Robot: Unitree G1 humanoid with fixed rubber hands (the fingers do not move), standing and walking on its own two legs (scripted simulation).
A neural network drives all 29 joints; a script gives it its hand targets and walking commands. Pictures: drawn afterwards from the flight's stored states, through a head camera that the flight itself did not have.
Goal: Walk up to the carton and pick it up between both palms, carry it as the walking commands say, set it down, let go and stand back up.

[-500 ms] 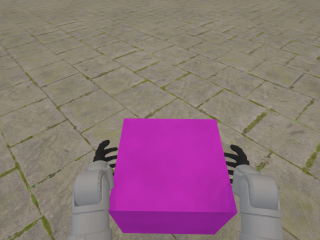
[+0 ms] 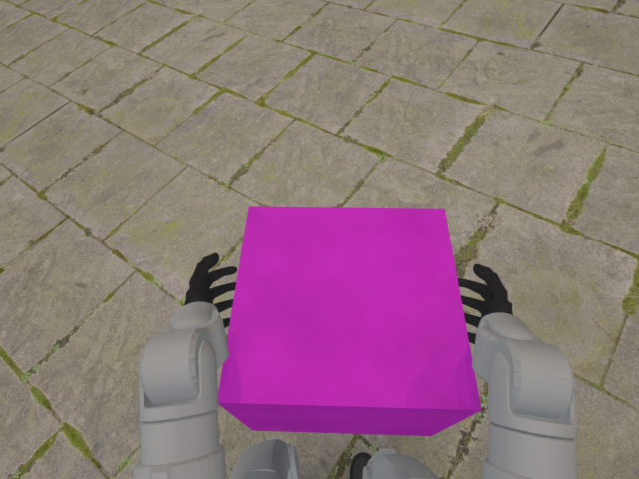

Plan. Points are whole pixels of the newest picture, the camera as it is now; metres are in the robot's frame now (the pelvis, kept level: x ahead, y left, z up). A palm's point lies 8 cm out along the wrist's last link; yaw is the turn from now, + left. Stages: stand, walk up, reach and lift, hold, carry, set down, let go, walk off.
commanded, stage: carry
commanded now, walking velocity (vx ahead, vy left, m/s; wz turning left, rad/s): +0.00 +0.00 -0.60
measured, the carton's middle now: (343, 325) +0.32 +0.00 -0.05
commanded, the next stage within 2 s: none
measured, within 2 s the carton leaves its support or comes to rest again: neither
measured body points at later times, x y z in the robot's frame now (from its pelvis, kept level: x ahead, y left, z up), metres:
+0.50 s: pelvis +0.02 -0.07 -0.01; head +0.08 -0.10 +0.43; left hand +0.35 +0.02 +0.04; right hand +0.26 -0.31 +0.03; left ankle +0.03 +0.05 -0.68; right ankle +0.03 -0.17 -0.72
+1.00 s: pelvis +0.03 -0.10 -0.01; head +0.05 -0.09 +0.44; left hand +0.37 -0.09 +0.06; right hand +0.20 -0.38 +0.07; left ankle +0.04 +0.02 -0.72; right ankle +0.02 -0.25 -0.68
